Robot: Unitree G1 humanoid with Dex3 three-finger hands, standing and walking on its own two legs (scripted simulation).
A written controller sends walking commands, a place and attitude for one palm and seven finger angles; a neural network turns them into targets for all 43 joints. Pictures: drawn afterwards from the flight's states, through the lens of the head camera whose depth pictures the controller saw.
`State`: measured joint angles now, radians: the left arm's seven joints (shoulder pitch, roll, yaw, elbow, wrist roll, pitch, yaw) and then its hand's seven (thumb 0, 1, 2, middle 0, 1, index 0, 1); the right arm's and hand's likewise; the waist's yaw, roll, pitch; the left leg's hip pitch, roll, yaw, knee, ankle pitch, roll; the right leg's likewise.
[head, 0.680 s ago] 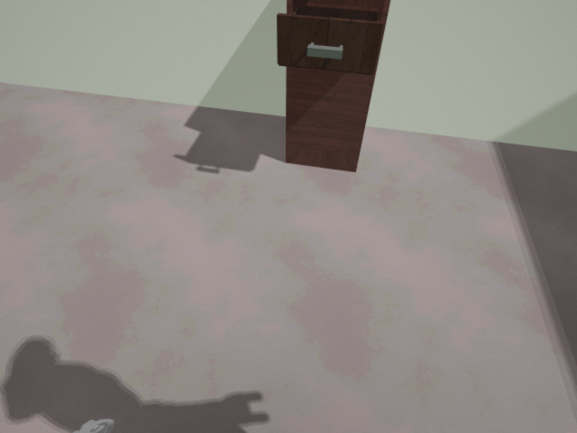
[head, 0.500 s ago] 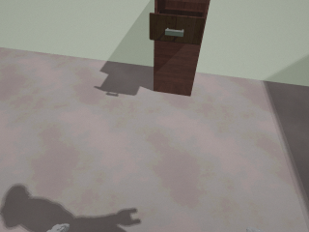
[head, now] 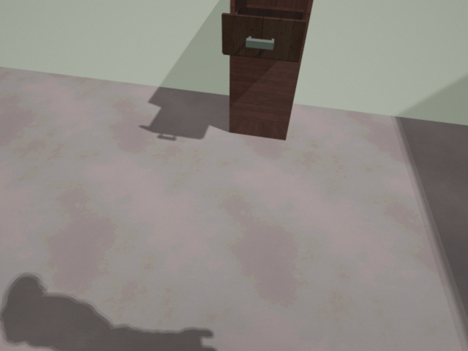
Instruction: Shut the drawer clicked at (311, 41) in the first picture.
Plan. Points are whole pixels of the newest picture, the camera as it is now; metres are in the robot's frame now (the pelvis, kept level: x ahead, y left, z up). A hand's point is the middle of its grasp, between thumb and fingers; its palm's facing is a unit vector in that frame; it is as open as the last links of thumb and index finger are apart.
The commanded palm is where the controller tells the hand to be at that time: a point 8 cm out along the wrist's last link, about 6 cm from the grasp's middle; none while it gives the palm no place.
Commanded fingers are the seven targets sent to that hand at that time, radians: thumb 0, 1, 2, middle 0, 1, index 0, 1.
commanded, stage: stand and wait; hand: left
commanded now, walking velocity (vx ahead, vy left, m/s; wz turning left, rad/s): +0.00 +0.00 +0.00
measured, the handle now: (260, 41) +1.26 -0.04 -0.01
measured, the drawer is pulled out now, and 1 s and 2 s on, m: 0.29 0.29 0.29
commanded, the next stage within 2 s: look at it before walking up in 0.14 s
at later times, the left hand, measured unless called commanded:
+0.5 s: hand out of the picture +0.08 +0.24 -0.15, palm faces -0.04 -0.94 -0.33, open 7.4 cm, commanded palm none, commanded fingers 0.00 0.90 0.90 -0.20 -0.30 -0.20 -0.30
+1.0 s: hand out of the picture +0.06 +0.23 -0.16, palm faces -0.04 -0.95 -0.31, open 7.4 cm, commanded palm none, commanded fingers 0.00 0.90 0.90 -0.20 -0.30 -0.20 -0.30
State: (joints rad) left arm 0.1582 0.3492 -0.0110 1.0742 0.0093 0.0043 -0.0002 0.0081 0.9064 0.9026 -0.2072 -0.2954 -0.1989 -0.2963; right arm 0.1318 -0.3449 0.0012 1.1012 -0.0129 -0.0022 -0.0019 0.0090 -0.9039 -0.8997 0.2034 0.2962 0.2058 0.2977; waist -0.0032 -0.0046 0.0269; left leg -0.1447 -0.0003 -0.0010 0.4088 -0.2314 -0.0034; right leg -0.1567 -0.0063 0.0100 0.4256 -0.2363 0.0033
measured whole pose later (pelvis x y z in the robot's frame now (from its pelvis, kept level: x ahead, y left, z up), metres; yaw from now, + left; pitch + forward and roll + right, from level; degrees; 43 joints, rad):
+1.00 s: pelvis +0.01 +0.00 +0.00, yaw -2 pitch -1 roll +0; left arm 0.20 0.31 -0.01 1.09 0.02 0.02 0.00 0.01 0.91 0.90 -0.20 -0.30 -0.20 -0.30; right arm 0.15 -0.31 0.01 1.11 -0.02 0.00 0.00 0.01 -0.91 -0.90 0.20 0.30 0.20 0.30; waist 0.01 0.00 0.00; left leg -0.14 0.01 0.03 0.42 -0.26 -0.01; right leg -0.17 0.01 0.04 0.44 -0.26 0.00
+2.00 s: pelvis +0.36 -0.04 -0.03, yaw -22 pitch -2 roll +0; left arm 0.07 0.20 0.04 0.94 0.02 -0.06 -0.02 0.00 0.91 0.90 -0.20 -0.29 -0.19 -0.30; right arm 0.47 -0.14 -0.03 1.18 -0.01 -0.02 -0.01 0.01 -0.91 -0.90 0.20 0.30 0.20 0.30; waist -0.07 0.00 0.11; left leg -0.20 0.13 0.13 1.14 -0.48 -0.01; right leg -0.40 0.00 -0.14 0.67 -0.22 -0.09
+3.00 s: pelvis +0.65 -0.13 -0.01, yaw -26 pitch -1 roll +0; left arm 0.10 0.11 0.03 0.98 0.03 -0.01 0.03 0.00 0.91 0.90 -0.20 -0.29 -0.20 -0.30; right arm 0.33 -0.12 -0.05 1.09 -0.01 0.05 -0.01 0.01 -0.91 -0.90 0.20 0.30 0.20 0.30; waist -0.06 0.02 0.06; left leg -0.40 0.08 0.08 1.08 -0.50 -0.04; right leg -0.30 -0.10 -0.24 0.56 -0.23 -0.03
